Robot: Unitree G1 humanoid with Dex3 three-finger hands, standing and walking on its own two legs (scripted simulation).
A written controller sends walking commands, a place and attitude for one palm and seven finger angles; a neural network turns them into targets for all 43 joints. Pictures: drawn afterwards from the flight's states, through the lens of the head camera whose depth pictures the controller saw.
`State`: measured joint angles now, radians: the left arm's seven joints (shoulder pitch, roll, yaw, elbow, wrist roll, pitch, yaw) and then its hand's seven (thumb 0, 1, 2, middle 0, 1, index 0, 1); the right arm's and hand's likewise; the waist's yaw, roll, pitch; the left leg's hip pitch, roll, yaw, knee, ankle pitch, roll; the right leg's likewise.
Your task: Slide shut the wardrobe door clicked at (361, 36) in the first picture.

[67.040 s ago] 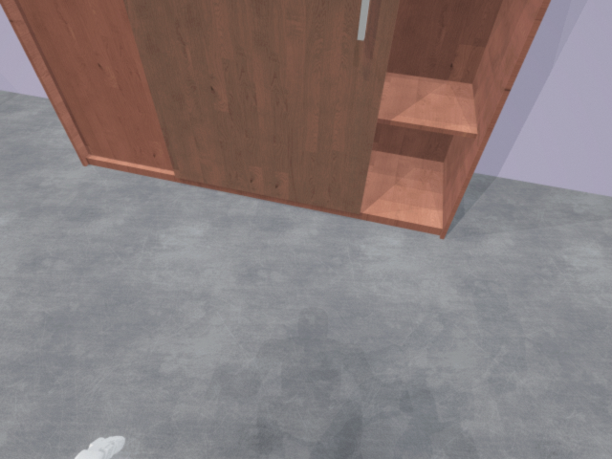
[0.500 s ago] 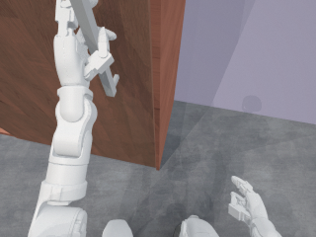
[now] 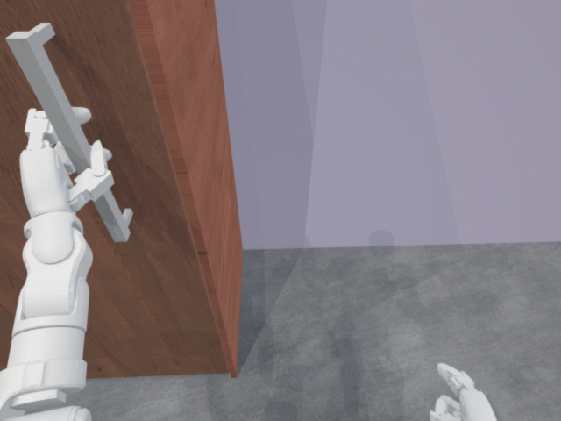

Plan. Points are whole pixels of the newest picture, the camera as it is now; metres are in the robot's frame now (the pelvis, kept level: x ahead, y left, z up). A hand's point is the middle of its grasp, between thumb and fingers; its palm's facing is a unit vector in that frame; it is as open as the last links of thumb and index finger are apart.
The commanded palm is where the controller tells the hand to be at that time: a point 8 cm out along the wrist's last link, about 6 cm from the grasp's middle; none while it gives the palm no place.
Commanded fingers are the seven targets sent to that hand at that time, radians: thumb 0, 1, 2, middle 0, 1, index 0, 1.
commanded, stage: stop walking and hold the door there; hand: left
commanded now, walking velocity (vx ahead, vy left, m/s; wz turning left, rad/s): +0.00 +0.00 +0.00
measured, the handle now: (89, 152) +0.40 +0.28 +0.21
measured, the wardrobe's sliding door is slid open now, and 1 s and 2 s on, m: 0.00 0.00 0.00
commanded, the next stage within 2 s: loosen the grip on the handle in 1.46 s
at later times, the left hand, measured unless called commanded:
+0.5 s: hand (95, 174) +0.36 +0.26 +0.20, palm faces +0.29 -0.95 -0.15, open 6.6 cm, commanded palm +0.32 +0.29 +0.19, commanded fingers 0.00 0.90 0.90 -0.45 -1.40 -0.45 -1.40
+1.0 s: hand (102, 173) +0.36 +0.25 +0.20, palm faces +0.34 -0.93 -0.11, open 6.6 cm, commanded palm +0.32 +0.28 +0.19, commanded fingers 0.00 0.90 0.90 -0.45 -1.40 -0.45 -1.40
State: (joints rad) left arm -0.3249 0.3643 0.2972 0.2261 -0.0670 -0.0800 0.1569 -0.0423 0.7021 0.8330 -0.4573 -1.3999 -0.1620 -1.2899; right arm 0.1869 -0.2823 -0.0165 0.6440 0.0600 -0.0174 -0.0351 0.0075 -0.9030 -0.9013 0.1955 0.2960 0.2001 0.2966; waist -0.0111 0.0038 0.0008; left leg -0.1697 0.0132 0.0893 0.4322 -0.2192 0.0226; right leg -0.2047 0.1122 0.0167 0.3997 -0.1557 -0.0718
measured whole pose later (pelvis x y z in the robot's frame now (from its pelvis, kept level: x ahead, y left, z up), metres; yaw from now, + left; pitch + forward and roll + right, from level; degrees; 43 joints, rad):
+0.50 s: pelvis +0.01 +0.06 +0.00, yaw -2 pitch -1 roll -1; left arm -0.23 0.31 0.18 0.08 -0.07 -0.10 0.14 -0.06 0.67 0.81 -0.46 -1.40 -0.21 -1.34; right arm 0.22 -0.20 0.04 0.66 0.03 -0.02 -0.06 0.01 -0.90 -0.90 0.20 0.30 0.20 0.30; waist 0.01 0.02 -0.03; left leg -0.15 -0.05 0.15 0.41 -0.24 0.10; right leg -0.22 0.06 0.08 0.42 -0.18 -0.01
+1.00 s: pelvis +0.03 +0.05 +0.00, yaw -2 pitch -1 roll -1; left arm -0.13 0.27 0.21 -0.12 -0.09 -0.07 0.18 -0.05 0.72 0.85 -0.46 -1.40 -0.13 -1.33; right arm 0.17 -0.22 0.03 0.62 0.03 0.00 -0.05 0.01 -0.90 -0.90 0.20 0.30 0.20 0.30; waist 0.03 0.03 0.03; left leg -0.13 -0.03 0.14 0.42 -0.28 0.07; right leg -0.19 0.05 0.00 0.43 -0.21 -0.04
